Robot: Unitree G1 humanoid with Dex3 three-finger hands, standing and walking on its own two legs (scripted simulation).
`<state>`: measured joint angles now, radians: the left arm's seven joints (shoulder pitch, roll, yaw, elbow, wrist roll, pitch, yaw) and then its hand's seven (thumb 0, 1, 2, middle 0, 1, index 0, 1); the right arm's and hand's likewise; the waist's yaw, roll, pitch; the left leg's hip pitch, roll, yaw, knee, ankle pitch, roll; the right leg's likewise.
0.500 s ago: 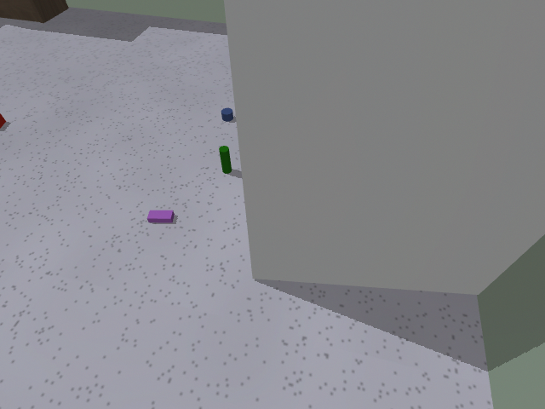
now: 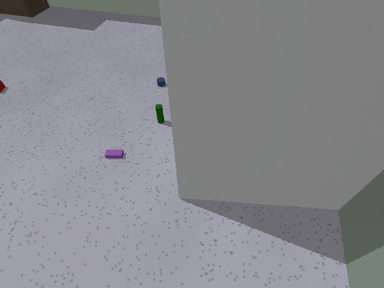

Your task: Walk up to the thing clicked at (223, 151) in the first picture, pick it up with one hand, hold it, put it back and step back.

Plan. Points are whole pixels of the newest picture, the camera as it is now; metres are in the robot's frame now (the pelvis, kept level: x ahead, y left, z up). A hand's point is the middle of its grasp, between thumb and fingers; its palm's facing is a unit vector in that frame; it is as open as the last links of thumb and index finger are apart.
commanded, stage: stand
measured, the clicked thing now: (159, 114) +1.35 +0.25 -0.71
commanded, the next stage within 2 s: walk up in 1.92 s
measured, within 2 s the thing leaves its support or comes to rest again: neither
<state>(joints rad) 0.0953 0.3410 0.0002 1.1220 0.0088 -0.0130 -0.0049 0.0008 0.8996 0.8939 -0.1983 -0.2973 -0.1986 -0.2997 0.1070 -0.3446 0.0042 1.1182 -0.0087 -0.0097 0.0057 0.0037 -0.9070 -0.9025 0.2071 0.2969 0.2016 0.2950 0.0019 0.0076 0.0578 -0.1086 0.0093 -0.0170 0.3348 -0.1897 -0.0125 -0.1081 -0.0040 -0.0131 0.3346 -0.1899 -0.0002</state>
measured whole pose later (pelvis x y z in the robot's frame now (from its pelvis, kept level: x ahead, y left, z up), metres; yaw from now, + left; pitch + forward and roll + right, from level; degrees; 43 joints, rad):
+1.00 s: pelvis +0.00 +0.00 +0.00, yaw +0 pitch -2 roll +0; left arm 0.11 0.35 0.00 1.12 0.01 -0.01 0.00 0.00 0.90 0.89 -0.20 -0.30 -0.20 -0.30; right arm 0.12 -0.35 0.00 1.13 -0.01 -0.01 0.01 0.00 -0.91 -0.90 0.21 0.30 0.20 0.30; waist 0.00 0.01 0.05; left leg -0.10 0.00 -0.02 0.31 -0.18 -0.01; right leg -0.10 -0.01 -0.01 0.31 -0.18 0.01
